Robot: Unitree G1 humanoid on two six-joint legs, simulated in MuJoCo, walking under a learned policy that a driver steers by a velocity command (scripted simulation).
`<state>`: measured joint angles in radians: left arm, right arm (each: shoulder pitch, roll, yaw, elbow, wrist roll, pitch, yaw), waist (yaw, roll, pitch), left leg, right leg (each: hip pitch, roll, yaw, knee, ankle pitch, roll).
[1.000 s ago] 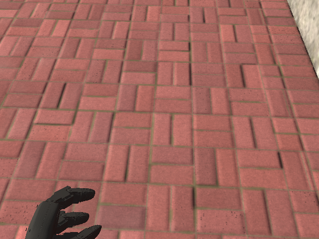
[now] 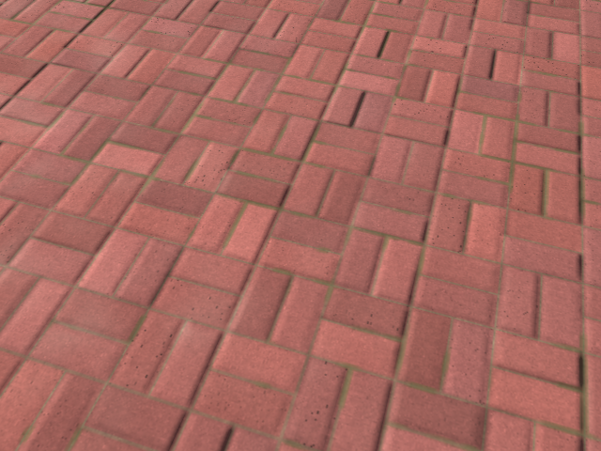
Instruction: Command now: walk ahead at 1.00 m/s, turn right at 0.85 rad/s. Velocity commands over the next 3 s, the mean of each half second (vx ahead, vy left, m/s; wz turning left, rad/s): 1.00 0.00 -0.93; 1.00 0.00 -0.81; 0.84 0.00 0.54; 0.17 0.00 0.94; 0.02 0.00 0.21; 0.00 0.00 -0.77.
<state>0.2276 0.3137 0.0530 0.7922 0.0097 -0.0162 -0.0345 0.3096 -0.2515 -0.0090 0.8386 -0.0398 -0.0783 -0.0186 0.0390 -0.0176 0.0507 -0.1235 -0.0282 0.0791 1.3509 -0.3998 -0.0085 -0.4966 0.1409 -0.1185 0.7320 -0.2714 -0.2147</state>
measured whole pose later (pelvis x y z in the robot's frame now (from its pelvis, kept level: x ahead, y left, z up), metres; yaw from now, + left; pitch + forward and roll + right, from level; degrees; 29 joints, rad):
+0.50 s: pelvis +0.46 +0.02 +0.04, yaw -27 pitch +2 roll +2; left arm 0.24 0.39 0.08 0.74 0.03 -0.02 -0.04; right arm 0.26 -0.31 -0.03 0.72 -0.05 -0.08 -0.02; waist 0.00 -0.05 0.01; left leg -0.28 0.03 0.08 0.50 -0.25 -0.03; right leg -0.49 0.03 0.02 1.31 -0.30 -0.10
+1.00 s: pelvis +0.83 -0.24 +0.03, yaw -52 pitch +0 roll -2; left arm 0.39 0.31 0.05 0.83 0.02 -0.05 0.00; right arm 0.20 -0.23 0.01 0.67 -0.05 -0.06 0.01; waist 0.00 0.00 0.04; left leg -0.64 0.16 -0.05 1.22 -0.32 -0.03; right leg -0.15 0.22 -0.02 0.45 -0.30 -0.19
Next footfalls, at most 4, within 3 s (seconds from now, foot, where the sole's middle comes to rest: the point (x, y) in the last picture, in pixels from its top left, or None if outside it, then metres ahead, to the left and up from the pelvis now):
0.34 left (262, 407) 0.56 0.13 -0.73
0.80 right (423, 316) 0.81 -0.25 -0.73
1.24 left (497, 201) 1.21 -0.50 -0.73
1.62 right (582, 155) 1.42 -0.81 -0.73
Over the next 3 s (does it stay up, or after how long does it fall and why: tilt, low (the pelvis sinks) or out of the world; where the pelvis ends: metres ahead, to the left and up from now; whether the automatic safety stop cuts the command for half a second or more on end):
stays up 1.39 -0.63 0.04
